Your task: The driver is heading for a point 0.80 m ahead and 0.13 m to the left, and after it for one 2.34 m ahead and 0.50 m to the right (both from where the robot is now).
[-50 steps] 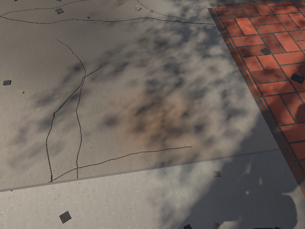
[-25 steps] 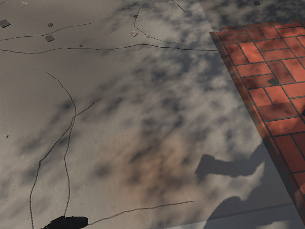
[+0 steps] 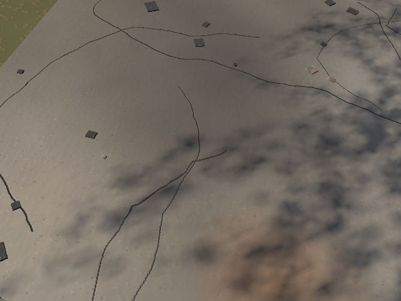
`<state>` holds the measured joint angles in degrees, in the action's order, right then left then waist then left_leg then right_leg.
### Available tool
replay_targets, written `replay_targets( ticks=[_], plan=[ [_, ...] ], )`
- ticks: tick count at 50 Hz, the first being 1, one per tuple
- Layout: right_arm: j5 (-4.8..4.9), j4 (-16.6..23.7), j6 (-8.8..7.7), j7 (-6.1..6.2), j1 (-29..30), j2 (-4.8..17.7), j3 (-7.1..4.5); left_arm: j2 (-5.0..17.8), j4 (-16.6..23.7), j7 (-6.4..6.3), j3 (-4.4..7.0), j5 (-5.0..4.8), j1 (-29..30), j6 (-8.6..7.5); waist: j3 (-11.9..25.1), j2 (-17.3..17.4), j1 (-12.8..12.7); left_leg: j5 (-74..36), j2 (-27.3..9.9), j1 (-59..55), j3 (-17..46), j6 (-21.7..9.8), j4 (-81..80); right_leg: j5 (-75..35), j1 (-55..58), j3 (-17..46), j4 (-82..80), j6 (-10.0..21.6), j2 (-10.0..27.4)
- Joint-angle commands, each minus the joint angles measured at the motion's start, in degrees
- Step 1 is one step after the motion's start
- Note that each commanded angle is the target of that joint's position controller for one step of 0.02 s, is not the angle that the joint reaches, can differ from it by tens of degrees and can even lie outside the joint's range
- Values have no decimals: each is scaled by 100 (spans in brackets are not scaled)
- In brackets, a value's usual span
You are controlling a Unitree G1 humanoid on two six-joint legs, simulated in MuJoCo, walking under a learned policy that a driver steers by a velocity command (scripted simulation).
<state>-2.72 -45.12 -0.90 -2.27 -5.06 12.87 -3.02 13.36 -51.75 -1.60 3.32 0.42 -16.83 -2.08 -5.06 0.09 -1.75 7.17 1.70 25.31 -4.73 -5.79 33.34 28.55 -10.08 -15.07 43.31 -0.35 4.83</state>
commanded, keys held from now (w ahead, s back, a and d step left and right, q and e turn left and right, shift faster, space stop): q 0.44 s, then w+q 0.12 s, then w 0.44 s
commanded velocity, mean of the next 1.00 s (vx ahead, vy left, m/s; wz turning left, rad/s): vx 0.20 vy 0.00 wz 0.45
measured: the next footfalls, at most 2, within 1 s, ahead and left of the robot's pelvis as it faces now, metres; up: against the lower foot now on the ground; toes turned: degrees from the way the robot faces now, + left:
right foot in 0.52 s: +0.10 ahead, -0.12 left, +0.00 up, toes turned +23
left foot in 0.96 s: +0.16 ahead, +0.17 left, +0.00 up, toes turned +27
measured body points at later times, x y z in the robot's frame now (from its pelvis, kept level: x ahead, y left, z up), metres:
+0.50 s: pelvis +0.03 -0.02 +0.02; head +0.06 -0.02 +0.47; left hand +0.09 +0.27 -0.09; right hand +0.19 -0.27 -0.11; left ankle +0.10 +0.06 -0.72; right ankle +0.06 -0.14 -0.71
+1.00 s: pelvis +0.13 +0.05 +0.01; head +0.15 +0.07 +0.46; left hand -0.03 +0.27 -0.13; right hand +0.41 -0.08 -0.08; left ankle +0.13 +0.15 -0.72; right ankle +0.07 -0.13 -0.70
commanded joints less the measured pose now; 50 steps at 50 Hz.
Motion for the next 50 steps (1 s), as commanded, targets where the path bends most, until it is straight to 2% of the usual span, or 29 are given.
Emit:
replay_targets(
  ticks=[1,3,4,5,6,8,12,15,21,22,23,24,25,26,27,28,29,30,32,35,38,41,43,45,46,47,48,49,50],
  plan=[
    [313,110,47,175,-1711,1655,-501,588,599,22,108,113,-407,168,2425,752,644,-4435,-2404,-3297,3445,-1845,-799,1118,-2203,1401,3495,-153,-477],
    [283,208,181,253,-914,1104,-354,557,694,0,96,54,198,212,1115,209,404,-2318,-1859,-2032,2691,-1483,-1352,170,-2499,1631,3106,-143,-140],
    [275,234,207,285,-665,901,-292,611,731,-18,115,112,346,223,791,228,266,-1818,-1522,-1646,2469,-1198,-1512,-166,-2426,1675,2702,-133,-56],
    [278,274,215,304,-520,761,-254,655,718,-19,130,186,219,282,763,351,143,-1621,-1289,-1363,2273,-1044,-1591,-372,-2172,1676,2460,-142,-47],
    [238,292,200,288,-494,759,-245,625,677,-13,129,206,105,353,875,346,96,-1637,-1180,-1232,2178,-967,-1601,-476,-1965,1645,2386,-141,-139],
    [200,287,143,242,-576,930,-297,520,697,0,107,154,54,434,1045,262,64,-1549,-1063,-1178,2169,-893,-1605,-557,-1821,1668,2130,-160,-232],
    [181,306,196,232,-698,1069,-354,552,874,-20,109,134,450,512,949,493,223,238,-922,-1157,2556,-756,-1864,-680,-1985,1776,1467,-224,-303],
    [161,310,251,227,-820,1119,-386,595,995,-32,114,105,703,510,831,595,338,1166,-905,-1212,2948,-702,-2005,-670,-2038,1847,1032,-230,-390],
    [118,329,295,184,-830,1154,-433,602,1109,-77,71,-1,717,391,848,683,373,1001,-831,-1207,3424,-613,-1910,-413,-1397,1874,72,-25,-707],
    [121,333,307,170,-790,1151,-437,610,1104,-85,64,-28,608,368,856,722,332,908,-800,-1144,3501,-564,-1908,-368,-1153,1863,-216,40,-784],
    [141,319,325,154,-790,1157,-450,631,1069,-80,59,-34,364,336,993,728,236,1485,-707,-990,3554,-504,-1966,-266,-692,1820,-627,135,-879],
    [165,335,352,144,-663,1158,-460,631,998,-82,56,-28,43,307,978,756,44,2211,-542,-585,3542,-372,-2036,-276,-57,1722,-1265,253,-991],
    [216,409,366,156,-401,1105,-454,664,887,-117,66,15,-415,274,816,747,-274,2820,-180,132,3314,-29,-2026,-556,823,1645,-2264,383,-974],
    [278,487,351,200,-430,792,-388,1159,872,-199,179,73,-571,242,667,-181,-291,3179,396,995,2628,395,-887,322,1414,2638,-3167,574,44],
    [327,593,284,228,-603,485,-319,1764,1089,-215,288,133,-132,225,758,-1624,-94,2657,1168,1737,1264,460,1113,1632,1313,4814,-3816,998,1836],
    [50,560,229,216,-296,1121,-438,1603,1135,-194,284,220,406,222,108,-766,67,1716,535,1866,1409,520,1751,1560,232,4713,-3899,1143,1774],
    [20,467,206,117,-509,1140,-464,1216,1133,-166,178,177,591,170,133,-559,328,1228,485,1419,1473,510,2181,1174,-52,4215,-3752,1028,1372],
    [-6,326,201,30,-853,1048,-432,984,1129,-112,115,139,754,115,223,-554,511,933,491,1235,1405,525,2607,750,-38,3673,-3674,848,1015],
    [-17,165,219,-79,-1142,916,-370,885,1134,-31,87,111,650,39,257,-823,454,801,442,1267,1166,546,3184,506,46,3023,-3692,779,657],
    [5,312,164,-130,-581,746,-257,911,819,98,133,117,-141,-102,-43,-695,48,570,300,1811,1241,613,2769,123,579,2882,-3728,933,698],
    [21,387,105,-117,-103,759,-209,1044,591,117,196,87,-618,-202,-56,-717,-212,514,163,1899,1152,740,1888,-559,1140,2730,-3681,1029,797],
    [28,491,43,-162,336,640,-95,1059,458,151,207,63,-702,-229,-47,-871,-298,531,-132,1235,529,770,839,-1095,927,2374,-3600,1035,763],
    [48,584,8,-174,636,548,-20,1042,323,194,205,80,-885,-220,-95,-993,-405,808,-136,577,143,655,227,-1593,621,2191,-3446,1043,742],
    [71,601,-37,-134,544,579,-4,1111,205,218,227,80,-1016,-191,-47,-1067,-306,1000,-3,-70,-77,435,-143,-2510,454,2203,-3141,1080,888],
    [78,519,-82,-89,233,592,-10,1139,177,217,230,55,-953,-175,37,-983,-88,834,62,-567,-95,298,-453,-2965,336,2165,-2875,1043,927],
    [60,291,-148,-19,-417,633,-42,1112,168,208,210,17,-825,-166,273,-727,295,490,182,-1502,-90,168,-919,-3679,80,1925,-2247,922,787],
    [-3,-30,-229,65,-1330,916,-146,958,207,207,153,-12,-751,-179,891,-261,680,510,-83,-2844,327,15,-998,-3836,-399,1544,-1121,748,454],
    [-109,-139,-267,166,-2354,1524,-287,496,603,248,-6,-92,-502,-211,1786,898,1133,2121,-1793,-4375,2540,-452,-1482,-2115,-1835,1054,781,429,-73],
    [44,-268,-246,205,-2495,1906,-363,580,698,222,40,33,-456,-200,1590,1494,999,1999,-2547,-4219,4332,-828,-2150,232,-2952,1245,1809,435,-665]
  ],
)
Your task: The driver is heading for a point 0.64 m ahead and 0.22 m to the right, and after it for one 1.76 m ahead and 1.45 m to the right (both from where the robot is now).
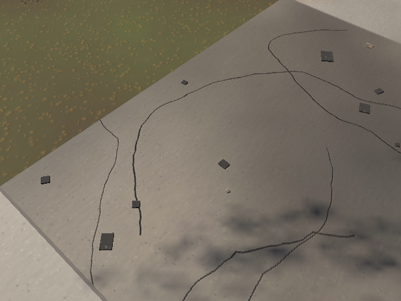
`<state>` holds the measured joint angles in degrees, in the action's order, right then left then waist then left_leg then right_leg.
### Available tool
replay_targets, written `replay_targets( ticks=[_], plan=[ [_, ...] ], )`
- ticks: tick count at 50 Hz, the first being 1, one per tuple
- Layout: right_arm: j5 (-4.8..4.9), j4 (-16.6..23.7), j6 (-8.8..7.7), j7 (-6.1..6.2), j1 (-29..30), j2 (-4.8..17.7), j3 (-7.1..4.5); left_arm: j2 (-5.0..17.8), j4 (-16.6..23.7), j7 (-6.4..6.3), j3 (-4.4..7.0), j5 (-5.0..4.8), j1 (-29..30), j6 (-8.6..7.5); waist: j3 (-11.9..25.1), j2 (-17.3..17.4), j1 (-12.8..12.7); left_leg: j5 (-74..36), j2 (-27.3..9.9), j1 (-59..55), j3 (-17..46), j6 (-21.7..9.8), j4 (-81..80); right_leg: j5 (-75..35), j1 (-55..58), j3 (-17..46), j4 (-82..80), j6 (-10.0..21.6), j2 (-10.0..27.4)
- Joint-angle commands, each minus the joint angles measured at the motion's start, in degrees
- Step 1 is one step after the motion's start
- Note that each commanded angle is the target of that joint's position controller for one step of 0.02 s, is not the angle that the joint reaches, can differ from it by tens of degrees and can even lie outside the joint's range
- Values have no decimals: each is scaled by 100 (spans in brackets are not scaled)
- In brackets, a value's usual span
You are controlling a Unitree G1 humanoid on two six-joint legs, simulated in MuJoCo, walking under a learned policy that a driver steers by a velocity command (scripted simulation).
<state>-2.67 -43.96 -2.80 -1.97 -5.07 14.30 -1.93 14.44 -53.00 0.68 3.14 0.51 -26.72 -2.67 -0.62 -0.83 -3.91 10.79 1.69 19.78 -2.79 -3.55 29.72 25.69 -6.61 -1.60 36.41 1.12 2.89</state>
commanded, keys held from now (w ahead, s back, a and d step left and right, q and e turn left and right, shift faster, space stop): w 0.20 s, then w+e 0.80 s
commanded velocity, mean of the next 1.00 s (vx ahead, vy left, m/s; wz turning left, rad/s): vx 0.49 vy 0.00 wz -0.32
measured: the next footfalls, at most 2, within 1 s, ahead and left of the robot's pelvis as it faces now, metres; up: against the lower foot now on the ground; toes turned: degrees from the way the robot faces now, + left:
right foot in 0.46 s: +0.41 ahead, -0.09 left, +0.00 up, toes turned -8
left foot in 0.98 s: +0.74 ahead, +0.01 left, +0.00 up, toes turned -24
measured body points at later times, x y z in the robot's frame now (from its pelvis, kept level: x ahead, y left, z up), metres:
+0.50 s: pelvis +0.27 -0.02 -0.02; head +0.31 -0.03 +0.43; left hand +0.46 +0.22 -0.12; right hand +0.23 -0.27 -0.16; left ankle +0.06 +0.09 -0.67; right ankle +0.37 -0.08 -0.73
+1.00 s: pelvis +0.56 -0.04 -0.01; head +0.59 -0.05 +0.44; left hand +0.64 +0.25 -0.14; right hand +0.69 -0.33 -0.09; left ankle +0.70 +0.03 -0.74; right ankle +0.38 -0.08 -0.72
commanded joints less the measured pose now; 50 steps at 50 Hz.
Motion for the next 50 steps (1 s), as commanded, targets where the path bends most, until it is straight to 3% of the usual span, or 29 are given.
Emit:
replay_targets(
  ticks=[1,2,3,5,8,11,14,17,20,21,22,23,24,25,26,27,28,29,31,33,36,39,43,44,46,48,49,50],
  plan=[
    [102,-336,-42,169,-1994,1385,-369,759,746,-21,147,84,692,-89,488,814,970,1562,-2312,-3153,3472,-1025,-1615,199,-3558,344,2990,395,-31],
    [115,-239,-57,144,-1509,988,-257,667,711,52,124,51,760,-120,125,579,755,1084,-1976,-2540,2782,-895,-1680,-335,-3433,380,2881,416,159],
    [124,-191,-72,134,-1197,734,-177,585,664,97,114,45,759,-117,-64,577,578,666,-1647,-2114,2215,-729,-1868,-661,-3225,314,2630,375,288],
    [161,-234,-136,152,-1058,548,-104,508,522,168,103,174,581,-7,-193,762,372,-195,-1252,-1718,1571,-635,-2085,-1007,-2940,166,2469,204,354],
    [233,-458,-231,156,-1373,660,-131,421,650,225,93,192,919,63,-280,597,311,-1289,-1228,-1675,1213,-816,-2223,-1388,-3190,23,2327,7,365],
    [220,-623,-249,156,-1549,609,-109,332,892,233,41,168,1619,71,-472,536,387,-1802,-1138,-1685,828,-841,-2309,-1892,-3461,-68,1632,-109,357],
    [172,-748,-291,165,-1659,618,-98,207,1062,259,-51,92,2184,57,-570,546,507,-2134,-1110,-1605,362,-710,-2406,-2457,-3027,-159,632,10,185],
    [157,-902,-313,228,-1801,686,-99,254,1196,255,-65,92,2482,53,-646,417,534,-2558,-1355,-1978,139,-605,-2410,-2549,-2727,-230,38,287,1],
    [112,-976,-285,307,-1714,845,-114,373,1117,188,-9,128,2119,34,-285,482,307,-4896,-1447,-2612,-199,-421,-1380,-1948,-2087,-494,-179,643,-427],
    [67,-989,-237,329,-1708,922,-134,481,977,162,43,143,1641,18,37,526,104,-5580,-1425,-2738,-309,-356,-528,-1647,-1603,-577,-238,759,-637],
    [61,-974,-172,346,-1689,990,-150,597,721,136,115,176,841,-19,477,455,-231,-5492,-1312,-2506,-474,-263,691,-1654,-660,-608,-605,891,-832],
    [76,-855,-167,351,-1738,940,-114,959,515,73,245,262,8,-38,999,153,-535,-4061,-1152,-1421,-571,-163,2275,-1281,733,281,-723,1169,-217],
    [222,-598,-205,226,-2243,339,2,1698,559,19,449,274,-143,-6,1661,-1324,-162,306,12,928,-564,146,4751,-1031,2460,3428,-1085,2187,1515],
    [103,-535,-264,206,-1731,769,-100,1470,553,67,413,-28,107,49,1807,-730,-225,1610,184,1727,540,88,5336,-1023,2483,4645,-1912,2258,1613],
    [137,-330,-329,171,-1255,791,-97,1347,614,46,380,-44,581,68,877,-431,-51,1091,-204,2095,686,45,5203,-1099,1717,3685,-1986,2070,1485],
    [139,-287,-385,163,-1102,742,-61,1022,636,41,304,-17,819,66,412,83,84,698,-456,1934,628,53,4718,-1614,938,3105,-2116,1877,1311],
    [103,-280,-346,168,-1049,670,-56,874,629,21,259,-12,961,46,87,231,270,644,-599,1658,625,102,4306,-2131,307,2661,-2207,1699,1039],
    [23,-253,-235,171,-1134,624,-38,747,600,-1,213,-33,1060,25,10,177,464,657,-684,1312,629,201,4000,-2481,-163,2300,-2304,1586,800],
    [-44,-235,-38,149,-1220,501,-9,785,580,6,213,-46,995,-70,80,54,568,684,-701,1052,522,362,3593,-2904,-500,1944,-2391,1582,582],
    [-39,-105,42,130,-955,449,8,920,550,-1,251,-53,863,-104,-9,-13,540,382,-728,1189,403,513,3096,-2778,-685,1771,-2536,1571,427],
    [-16,192,61,116,-147,473,10,958,505,-6,273,-67,546,-86,-232,-91,288,-397,-742,1629,340,688,2145,-2585,-546,1799,-2646,1407,293],
    [30,379,41,86,393,457,36,980,468,-20,295,-67,234,-62,-176,-186,35,-965,-617,1735,355,720,1402,-2824,-113,1845,-2450,1228,223],
    [83,643,-24,62,980,496,73,1015,464,-73,307,17,-60,-27,-164,-268,-183,-934,-384,1715,337,652,760,-3529,415,2070,-2032,1177,305],
    [96,698,-48,62,1029,529,74,1045,486,-91,314,41,-57,-22,-155,-300,-174,-825,-330,1596,362,608,600,-3687,498,2164,-1908,1144,354],
    [114,670,-101,79,693,672,38,1149,593,-136,341,60,198,-24,-97,-386,75,-501,-225,874,448,471,157,-3884,394,2331,-1636,963,411],
    [118,360,-187,174,-423,919,-75,1237,687,-99,352,42,514,-66,353,-257,624,-229,-6,-771,356,256,-332,-4509,10,2236,-604,721,128],
    [29,244,-265,263,-1217,1233,-174,1031,746,-38,291,-28,525,-122,951,191,979,166,-676,-2028,971,14,-548,-3917,-511,1889,670,561,-260],
    [-106,297,-240,356,-1847,1715,-292,493,971,-29,158,-207,270,-156,1766,1128,1059,1386,-2254,-3510,2965,-364,-880,-1384,-1858,1147,2334,358,-895]
  ],
)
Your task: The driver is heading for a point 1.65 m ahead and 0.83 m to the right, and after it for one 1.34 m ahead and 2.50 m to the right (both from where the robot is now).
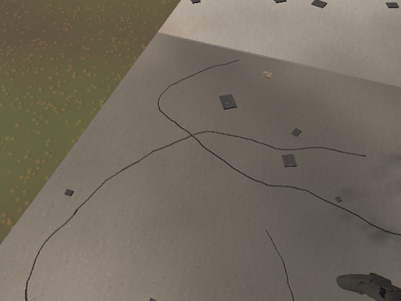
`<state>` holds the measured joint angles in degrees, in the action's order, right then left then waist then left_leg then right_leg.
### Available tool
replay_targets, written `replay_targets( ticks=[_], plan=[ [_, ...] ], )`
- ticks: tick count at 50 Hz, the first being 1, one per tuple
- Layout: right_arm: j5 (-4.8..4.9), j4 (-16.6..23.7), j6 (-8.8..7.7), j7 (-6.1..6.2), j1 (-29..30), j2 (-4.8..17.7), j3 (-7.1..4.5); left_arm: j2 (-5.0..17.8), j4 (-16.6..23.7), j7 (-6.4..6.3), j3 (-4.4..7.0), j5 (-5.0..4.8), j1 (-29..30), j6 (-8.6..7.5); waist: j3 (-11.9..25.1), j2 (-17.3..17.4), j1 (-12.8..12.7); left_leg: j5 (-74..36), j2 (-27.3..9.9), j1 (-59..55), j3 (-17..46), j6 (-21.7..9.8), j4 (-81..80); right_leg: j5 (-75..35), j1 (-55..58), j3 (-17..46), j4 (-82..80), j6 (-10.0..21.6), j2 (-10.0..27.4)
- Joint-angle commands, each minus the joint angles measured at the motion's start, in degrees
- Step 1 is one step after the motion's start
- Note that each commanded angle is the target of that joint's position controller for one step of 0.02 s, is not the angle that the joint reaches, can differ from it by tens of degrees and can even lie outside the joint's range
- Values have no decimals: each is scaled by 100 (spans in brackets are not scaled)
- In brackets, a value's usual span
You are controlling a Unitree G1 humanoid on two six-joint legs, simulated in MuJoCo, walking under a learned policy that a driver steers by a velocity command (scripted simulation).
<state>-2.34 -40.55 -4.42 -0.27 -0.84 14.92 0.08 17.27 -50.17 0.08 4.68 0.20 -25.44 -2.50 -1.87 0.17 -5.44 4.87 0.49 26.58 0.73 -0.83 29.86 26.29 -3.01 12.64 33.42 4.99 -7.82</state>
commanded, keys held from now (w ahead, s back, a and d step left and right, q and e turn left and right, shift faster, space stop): w+e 1.00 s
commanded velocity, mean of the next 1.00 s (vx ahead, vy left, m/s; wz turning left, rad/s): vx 0.50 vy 0.00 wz -0.59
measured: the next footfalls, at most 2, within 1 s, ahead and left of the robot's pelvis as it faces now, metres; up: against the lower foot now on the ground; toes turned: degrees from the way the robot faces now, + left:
right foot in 0.50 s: +0.38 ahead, -0.14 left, +0.00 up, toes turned -21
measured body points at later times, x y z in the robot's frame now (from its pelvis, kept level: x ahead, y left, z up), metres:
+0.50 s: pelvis +0.26 -0.03 +0.00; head +0.30 -0.05 +0.44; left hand +0.55 +0.11 -0.08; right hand +0.15 -0.28 -0.14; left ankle +0.11 +0.12 -0.71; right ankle +0.34 -0.13 -0.72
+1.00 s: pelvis +0.53 -0.13 +0.01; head +0.55 -0.15 +0.45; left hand +0.66 +0.13 -0.11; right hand +0.59 -0.45 -0.07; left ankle +0.71 -0.11 -0.71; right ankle +0.35 -0.13 -0.72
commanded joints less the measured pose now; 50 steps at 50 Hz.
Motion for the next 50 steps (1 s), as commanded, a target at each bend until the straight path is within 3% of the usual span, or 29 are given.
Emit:
replay_targets(
  ticks=[1,2,3,4,6,9,12,16,19,21,23,24,25,26,27,28,29,30,31,33,35,40,45,48,50],
  plan=[
    [-62,-87,28,163,-1991,1730,-546,374,787,21,4,-60,-187,-124,2000,1787,801,2226,-2676,-4187,4495,-1068,-1459,554,-3196,-605,3461,-23,36],
    [-21,26,77,134,-1572,1130,-441,626,577,-10,41,71,-28,-23,1121,701,692,2641,-2463,-3442,3784,-1024,-1427,63,-3469,-556,3829,-3,523],
    [22,49,75,111,-1316,724,-347,576,583,56,29,108,341,3,544,173,707,2183,-2126,-2754,2845,-920,-1532,-393,-3387,-641,3672,-45,699],
    [10,28,65,105,-1192,577,-300,462,619,108,17,114,473,33,285,258,610,1484,-1844,-2322,2121,-768,-1689,-615,-3244,-709,3431,-92,863],
    [49,-128,-25,102,-1349,558,-290,385,651,210,3,211,546,162,123,601,533,385,-1542,-1976,1234,-680,-1818,-784,-3094,-820,3302,-190,1003],
    [134,-269,-163,38,-1569,627,-340,290,858,305,-32,188,921,246,138,553,502,-599,-1572,-2075,618,-785,-1974,-1167,-3414,-879,3237,-264,1073],
    [133,-386,-164,25,-1724,630,-365,230,1087,365,-78,192,1495,254,-6,491,566,-1010,-1502,-2206,22,-807,-2097,-1697,-3815,-1000,2774,-356,1145],
    [129,-511,-143,22,-1865,686,-391,40,1359,460,-204,161,2274,205,-174,499,722,-1219,-1323,-2204,-699,-664,-2099,-2493,-3448,-1401,1335,-301,1131],
    [129,-643,-95,65,-2125,840,-438,55,1540,502,-236,193,2690,204,-276,476,830,-1566,-1493,-2584,-921,-585,-1969,-2254,-3219,-1718,636,-108,1065],
    [114,-731,-21,101,-2253,936,-457,115,1597,473,-218,229,2731,208,-228,492,802,-2609,-1569,-2945,-1120,-509,-1536,-1782,-2977,-1915,339,85,869],
    [100,-791,74,141,-2321,1127,-493,236,1495,400,-151,265,2263,196,146,599,560,-4367,-1598,-3177,-1330,-450,-422,-1157,-2243,-2110,156,342,447],
    [116,-781,128,151,-2312,1185,-498,350,1296,347,-76,287,1572,150,558,530,254,-4509,-1565,-2985,-1426,-408,614,-1116,-1391,-2097,-121,509,218],
    [106,-676,148,148,-2245,1149,-477,612,966,257,61,339,549,114,1138,197,-207,-3462,-1440,-2093,-1504,-245,2092,-1142,75,-1641,-417,738,366],
    [142,-288,121,51,-2490,483,-323,1290,978,157,236,322,313,128,1827,-1061,10,790,-826,153,-1474,55,4062,-464,1959,961,-600,1328,2149],
    [86,0,85,7,-2002,760,-387,1520,1150,110,301,112,187,186,2262,-1049,-154,2760,31,1371,-436,229,5190,-1040,2400,3359,-1525,1856,2887],
    [84,136,60,-11,-1366,866,-409,1369,999,54,276,65,281,220,1406,-396,-176,2119,-357,1956,69,163,5160,-1656,2008,2276,-1579,1659,2613],
    [137,123,-3,-13,-1388,739,-344,1062,935,13,202,28,546,199,722,-221,86,1600,-583,1769,22,136,4645,-2375,1113,1513,-1604,1481,2424],
    [109,22,5,-2,-1503,706,-341,827,933,-1,132,36,808,160,370,-13,382,1458,-744,1343,34,144,4113,-2980,389,979,-1678,1221,2064],
    [10,-10,96,-3,-1658,692,-338,691,948,-11,82,-2,1018,122,241,-58,621,1465,-803,928,60,207,3837,-3392,-151,618,-1754,1113,1784],
    [-76,-63,285,-44,-1850,638,-339,593,974,29,42,-17,1072,12,402,-156,770,1434,-773,532,-7,313,3586,-3790,-520,347,-1849,1120,1553],
    [-58,6,360,-74,-1654,534,-324,706,895,50,83,-10,898,-43,338,-155,750,1113,-739,642,-67,387,3216,-3508,-713,278,-2012,1125,1420],
    [-27,368,353,-84,-451,493,-297,730,717,42,107,-9,280,-59,-25,-308,328,47,-638,1300,-19,459,1908,-2971,-405,506,-2144,965,1332],
    [43,661,247,-132,376,496,-236,821,609,-22,135,44,-183,-57,-60,-358,20,-244,-313,1212,-14,357,880,-3676,156,750,-1713,871,1422],
    [75,663,178,-106,111,641,-266,945,665,-82,162,68,31,-51,-29,-464,255,75,-132,281,67,173,291,-4014,49,980,-1380,614,1502],
    [79,341,111,2,-967,863,-374,1024,716,-45,167,62,337,-81,388,-355,788,415,143,-1372,-81,-24,-114,-4827,-354,864,-374,353,1214]
  ],
)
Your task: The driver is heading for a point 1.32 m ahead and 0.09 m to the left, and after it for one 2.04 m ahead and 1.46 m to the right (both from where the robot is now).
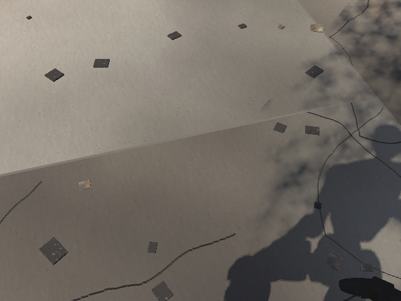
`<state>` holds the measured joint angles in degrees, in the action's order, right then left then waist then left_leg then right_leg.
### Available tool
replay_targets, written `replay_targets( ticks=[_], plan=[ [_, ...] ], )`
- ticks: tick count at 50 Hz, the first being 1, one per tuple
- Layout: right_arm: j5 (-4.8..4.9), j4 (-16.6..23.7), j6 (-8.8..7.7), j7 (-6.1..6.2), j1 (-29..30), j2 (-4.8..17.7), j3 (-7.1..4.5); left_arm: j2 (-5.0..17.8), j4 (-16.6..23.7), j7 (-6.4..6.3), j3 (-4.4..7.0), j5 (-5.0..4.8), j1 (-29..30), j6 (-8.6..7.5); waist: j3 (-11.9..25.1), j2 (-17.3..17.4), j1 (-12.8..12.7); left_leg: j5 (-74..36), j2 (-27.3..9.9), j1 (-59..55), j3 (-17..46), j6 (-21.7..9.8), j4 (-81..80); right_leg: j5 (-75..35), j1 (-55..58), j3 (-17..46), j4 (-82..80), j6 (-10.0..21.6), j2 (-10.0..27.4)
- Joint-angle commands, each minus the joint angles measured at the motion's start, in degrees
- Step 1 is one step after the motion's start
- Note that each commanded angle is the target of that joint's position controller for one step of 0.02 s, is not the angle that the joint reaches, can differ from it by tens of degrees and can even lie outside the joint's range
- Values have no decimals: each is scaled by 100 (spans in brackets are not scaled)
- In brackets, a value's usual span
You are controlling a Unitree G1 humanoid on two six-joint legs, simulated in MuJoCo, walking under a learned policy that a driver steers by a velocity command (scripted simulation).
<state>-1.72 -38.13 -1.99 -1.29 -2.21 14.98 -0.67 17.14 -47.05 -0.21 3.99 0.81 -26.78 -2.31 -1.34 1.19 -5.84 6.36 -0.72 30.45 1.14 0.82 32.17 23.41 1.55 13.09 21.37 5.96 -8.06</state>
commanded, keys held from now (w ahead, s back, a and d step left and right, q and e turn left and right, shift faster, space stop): w+e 0.02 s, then e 0.14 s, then no key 0.58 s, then w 0.08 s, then no key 0.18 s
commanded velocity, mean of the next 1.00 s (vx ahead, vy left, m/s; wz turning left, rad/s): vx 0.15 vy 0.00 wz -0.23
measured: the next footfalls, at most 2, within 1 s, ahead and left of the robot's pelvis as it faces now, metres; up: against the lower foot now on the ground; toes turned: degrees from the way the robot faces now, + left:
left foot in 0.02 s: +0.18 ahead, +0.12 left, +0.00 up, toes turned -2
right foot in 0.46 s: +0.25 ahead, -0.11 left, +0.00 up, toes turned -10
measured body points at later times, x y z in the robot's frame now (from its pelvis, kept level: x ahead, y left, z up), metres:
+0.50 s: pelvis +0.17 +0.00 +0.00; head +0.19 -0.02 +0.45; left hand +0.39 +0.19 -0.10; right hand +0.15 -0.27 -0.14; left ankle +0.14 +0.12 -0.72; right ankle +0.22 -0.10 -0.73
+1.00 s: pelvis +0.21 -0.01 +0.01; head +0.21 -0.01 +0.46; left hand +0.34 +0.23 -0.12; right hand +0.19 -0.26 -0.13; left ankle +0.20 +0.12 -0.73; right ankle +0.21 -0.10 -0.73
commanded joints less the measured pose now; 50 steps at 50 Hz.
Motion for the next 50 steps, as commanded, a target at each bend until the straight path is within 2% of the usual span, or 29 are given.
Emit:
replay_targets(
  ticks=[1,2,3,4,5,6,7,9,12,16,20,22,23,24,25,26,27,29,33,37,38,39,40,42,43,45,47,48,50],
  plan=[
    [-53,-49,-212,184,-1618,1105,-384,880,421,40,188,-51,504,-144,861,-83,1213,443,-222,-3012,298,-390,-577,-4073,-1322,484,2091,101,830],
    [-203,5,-231,293,-2333,1587,-482,316,617,36,48,-202,246,-172,1745,767,1312,1233,-1877,-4440,2120,-742,-819,-1752,-2392,-175,3908,-119,275],
    [-114,36,-148,277,-1959,1736,-527,412,751,3,51,-143,-150,-127,2011,1818,837,384,-2668,-4575,4328,-1286,-1474,926,-3441,-588,4826,-212,-176],
    [-34,139,-100,250,-1489,1167,-422,707,481,-59,106,16,-50,1,1134,611,665,-25,-2492,-3750,3594,-1317,-1297,551,-3657,-543,5260,-231,349],
    [28,145,-107,230,-1266,734,-305,690,448,-15,120,51,284,58,595,45,666,-1014,-2195,-3083,2551,-1278,-1230,256,-3508,-663,5192,-291,478],
    [27,109,-111,217,-1143,525,-231,575,466,23,117,42,411,115,369,12,566,-1854,-1895,-2671,1708,-1129,-1302,117,-3362,-742,4945,-346,653],
    [57,30,-144,228,-1153,478,-202,521,516,71,123,95,509,193,262,313,512,-2489,-1692,-2437,1161,-1064,-1346,78,-3278,-799,4746,-408,763],
    [71,-89,-230,184,-1277,561,-219,401,528,161,102,105,481,308,339,595,471,-3563,-1507,-2229,589,-1078,-1369,-116,-3068,-907,4694,-490,663],
    [67,-218,-260,171,-1270,684,-253,258,662,220,47,71,768,341,422,602,405,-3973,-1495,-2261,146,-1197,-1449,-454,-3203,-888,4164,-562,565],
    [101,-327,-164,150,-1171,691,-243,47,794,270,-111,91,1292,345,431,696,480,-3676,-1200,-2028,-510,-1057,-1438,-1237,-2600,-1205,2604,-562,641],
    [124,-528,-56,107,-1492,879,-312,122,858,232,-149,94,1642,315,429,732,677,-3146,-1290,-2215,-387,-1003,-1076,-1192,-2082,-1387,1548,-475,602],
    [178,-588,21,135,-1473,871,-318,122,790,188,-155,134,1485,225,412,529,535,-2335,-1210,-2097,-349,-818,-583,-1645,-1478,-1392,582,-317,584],
    [130,-649,49,142,-1705,778,-297,259,738,153,-138,189,1371,155,512,101,511,-1607,-1013,-1914,-422,-594,-141,-2336,-967,-1056,74,-239,811],
    [57,-514,73,139,-2018,449,-199,647,795,96,-88,257,1128,94,1010,-885,572,483,-708,-1415,-750,-325,751,-4279,-163,300,97,-10,2188],
    [185,-527,208,144,-2292,108,-83,706,806,-6,-95,77,1206,146,1364,-1500,592,2949,-47,-1058,-559,-185,1324,-5231,-56,1133,64,1008,3025],
    [168,-581,341,187,-1923,467,-152,460,679,-57,-123,-57,1098,183,1177,-1049,378,3132,-75,-955,-196,-141,1589,-4276,-339,1062,-141,1177,2809],
    [158,-517,396,193,-1619,521,-184,355,615,-94,-188,-24,1311,203,690,-984,465,2947,-63,-819,-77,-130,1675,-3597,-713,810,-371,1040,2536],
    [104,-647,439,201,-1615,492,-194,166,599,-156,-268,37,1787,226,366,-943,711,2387,-136,-1077,-7,-78,1290,-3158,-1171,267,-567,629,2094],
    [109,-947,476,232,-1828,283,-151,140,400,-139,-266,31,1859,166,535,-764,763,1869,23,-1688,-128,5,710,-3052,-1319,-187,-469,465,1789],
    [76,-1127,447,280,-1807,175,-109,163,201,-125,-235,-15,1969,222,366,-651,842,582,35,-2414,-204,-76,-760,-1108,-1876,-142,-427,143,1570],
    [-5,-1165,390,269,-1867,277,-112,112,109,-113,-237,-32,1775,241,406,-530,783,793,-185,-2660,40,-154,-927,192,-2133,-83,-522,-49,1445],
    [-56,-1120,331,250,-1838,530,-160,166,61,-97,-195,-55,1658,292,169,-379,700,2069,-386,-2364,335,-300,-1030,945,-2364,-170,-434,-136,1190],
    [12,-1172,328,209,-1773,750,-240,163,87,-64,-174,-47,1799,343,-336,246,684,3327,-440,-1518,656,-495,-1356,1068,-2378,-607,-165,-167,805],
    [79,-1243,272,215,-1798,728,-258,-14,112,8,-181,13,1983,284,-715,991,743,3859,-1075,-1213,1635,-798,-2343,-24,-2353,-1221,1113,-239,403],
    [59,-1200,239,247,-1502,636,-244,-113,8,12,-198,69,1835,219,-769,973,606,3246,-1263,-1201,1716,-850,-2423,-555,-2193,-1371,1328,-266,454],
    [62,-1141,141,272,-1068,451,-164,-280,-194,-3,-236,99,1482,99,-426,680,318,1558,-1066,-1177,1197,-715,-1880,-880,-1374,-1202,639,-204,640],
    [45,-1251,52,269,-1279,374,-157,-22,-358,-84,-207,105,1346,-11,-28,358,418,364,-611,-1353,599,-410,-1196,-1847,-555,-585,14,-174,1080],
    [126,-1311,62,258,-1625,277,-158,367,-465,-116,-117,-2,1386,-11,21,-184,704,571,-195,-1553,238,-301,-1072,-2151,-733,-292,73,-17,1273],
    [106,-1541,127,304,-1777,301,-166,152,-578,-126,-178,-41,1379,8,-11,-202,703,379,-192,-2068,167,-242,-1043,-2716,-976,-278,61,41,1359]
  ],
)
Velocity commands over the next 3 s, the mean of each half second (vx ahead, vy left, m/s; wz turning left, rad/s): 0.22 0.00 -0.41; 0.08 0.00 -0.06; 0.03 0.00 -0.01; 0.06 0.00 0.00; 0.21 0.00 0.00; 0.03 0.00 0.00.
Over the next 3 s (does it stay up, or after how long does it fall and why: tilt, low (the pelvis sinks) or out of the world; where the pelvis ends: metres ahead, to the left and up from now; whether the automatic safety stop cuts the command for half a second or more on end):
stays up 0.42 -0.02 0.02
